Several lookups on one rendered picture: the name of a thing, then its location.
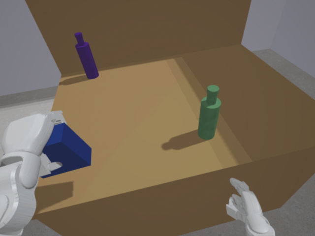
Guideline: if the sponge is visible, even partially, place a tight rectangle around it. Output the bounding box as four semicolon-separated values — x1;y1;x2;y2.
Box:
41;123;92;178

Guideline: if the robot left forearm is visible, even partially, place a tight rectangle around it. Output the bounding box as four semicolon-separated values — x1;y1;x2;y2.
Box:
0;151;41;236

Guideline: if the robot right forearm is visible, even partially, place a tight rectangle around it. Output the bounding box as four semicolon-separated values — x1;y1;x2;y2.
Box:
245;213;275;236

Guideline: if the table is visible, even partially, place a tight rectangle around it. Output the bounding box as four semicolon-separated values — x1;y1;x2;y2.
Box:
25;0;315;236

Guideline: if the left robot hand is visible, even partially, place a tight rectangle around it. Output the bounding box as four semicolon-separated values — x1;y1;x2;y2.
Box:
1;111;67;177

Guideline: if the right robot hand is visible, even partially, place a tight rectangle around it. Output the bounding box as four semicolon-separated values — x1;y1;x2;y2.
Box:
226;178;263;223

